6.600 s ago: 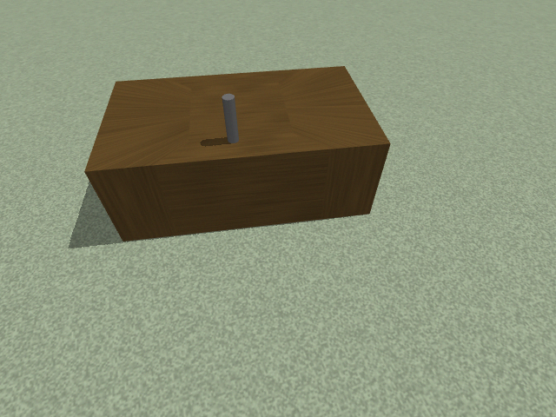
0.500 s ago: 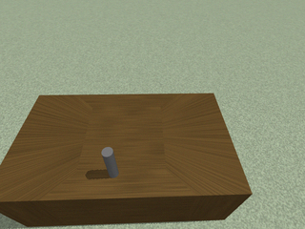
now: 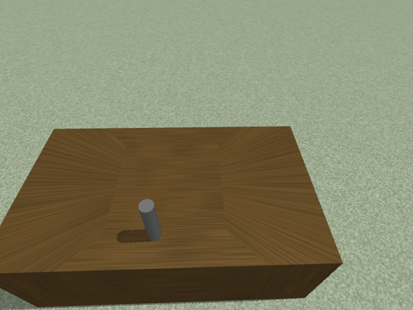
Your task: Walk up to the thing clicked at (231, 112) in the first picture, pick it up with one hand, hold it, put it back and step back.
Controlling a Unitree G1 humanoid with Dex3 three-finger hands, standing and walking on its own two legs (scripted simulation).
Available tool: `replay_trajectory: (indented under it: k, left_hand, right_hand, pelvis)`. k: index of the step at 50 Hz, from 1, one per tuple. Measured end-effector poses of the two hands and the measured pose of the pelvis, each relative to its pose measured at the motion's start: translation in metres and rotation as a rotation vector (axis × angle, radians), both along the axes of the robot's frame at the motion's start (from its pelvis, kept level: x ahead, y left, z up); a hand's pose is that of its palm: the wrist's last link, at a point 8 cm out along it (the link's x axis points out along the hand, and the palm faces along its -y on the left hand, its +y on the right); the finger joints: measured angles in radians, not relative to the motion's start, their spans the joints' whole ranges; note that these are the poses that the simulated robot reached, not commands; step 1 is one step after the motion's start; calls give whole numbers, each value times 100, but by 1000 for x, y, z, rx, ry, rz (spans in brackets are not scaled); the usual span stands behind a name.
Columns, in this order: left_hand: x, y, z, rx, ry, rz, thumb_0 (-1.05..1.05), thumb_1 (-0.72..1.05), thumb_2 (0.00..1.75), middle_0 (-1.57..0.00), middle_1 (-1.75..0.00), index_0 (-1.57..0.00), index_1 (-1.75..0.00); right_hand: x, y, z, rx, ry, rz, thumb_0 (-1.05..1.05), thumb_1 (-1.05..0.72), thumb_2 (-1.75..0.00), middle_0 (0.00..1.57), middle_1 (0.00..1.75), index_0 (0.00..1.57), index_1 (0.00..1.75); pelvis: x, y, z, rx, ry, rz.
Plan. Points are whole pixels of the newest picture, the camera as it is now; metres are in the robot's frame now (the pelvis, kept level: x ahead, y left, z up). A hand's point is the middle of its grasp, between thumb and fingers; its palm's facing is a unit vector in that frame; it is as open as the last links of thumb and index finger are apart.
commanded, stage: stand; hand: left
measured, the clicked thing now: (151, 221) +0.45 +0.19 -0.27
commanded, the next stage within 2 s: go down in 0.12 s
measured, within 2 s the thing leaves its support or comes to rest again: neither
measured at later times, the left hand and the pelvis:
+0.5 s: hand out of the picture +0.15 +0.25 -0.15, palm faces +0.06 -0.95 -0.32, open 11.5 cm; pelvis -0.02 -0.01 -0.02, yaw +0 degrees
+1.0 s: hand out of the picture +0.15 +0.27 -0.13, palm faces +0.09 -0.95 -0.30, open 17.1 cm; pelvis +0.00 -0.01 -0.02, yaw +1 degrees
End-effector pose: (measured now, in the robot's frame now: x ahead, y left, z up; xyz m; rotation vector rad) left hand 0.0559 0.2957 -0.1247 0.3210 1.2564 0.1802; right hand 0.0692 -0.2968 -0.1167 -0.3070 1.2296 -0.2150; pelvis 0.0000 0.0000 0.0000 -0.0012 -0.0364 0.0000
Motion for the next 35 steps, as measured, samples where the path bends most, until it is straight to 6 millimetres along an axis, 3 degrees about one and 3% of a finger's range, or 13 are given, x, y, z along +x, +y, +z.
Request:
replay_trajectory:
  k: [12, 16, 21, 24, 35]
  left_hand:
    - [1, 0, 0, -2, -2, 1, 0, 91, 90, -20, -30, -20, -30]
    - [27, -8, 2, -15, -112, 23, 1, 84, 83, -15, -24, -16, -24]
    - [70, -7, 1, -13, -173, 35, 1, 64, 60, -8, -12, -9, -13]
    - [82, -4, 7, -15, -191, 37, 1, 52, 46, -6, -7, -7, -8]
    - [69, 12, 16, -13, -140, 65, 0, -5, 15, -6, -3, -6, -3]
  right_hand:
    - [0, 0, 0, -1, 0, 0, 0, -90, -90, 20, 29, 20, 30]
    - [25, 7, 3, 13, -166, -17, 1, -83, -83, 16, 23, 15, 24]
    - [61, 9, 6, 16, -320, -21, 1, -60, -60, 10, 14, 10, 14]
    - [68, 8, 14, 18, -378, -14, 0, -41, -45, 8, 10, 8, 11]
    - [55, 8, 16, 26, -371, 5, 0, 22, -15, 6, 5, 5, 6]
  pelvis:
    - [0, 0, 0, 1, 1, 1]
    - [-9, 0, -5, -4, 33, 4]
    - [-21, -3, -15, -13, 104, 5]
    - [-20, -5, -16, -12, 120, 7]
    - [-11, -12, -19, -11, 141, 9]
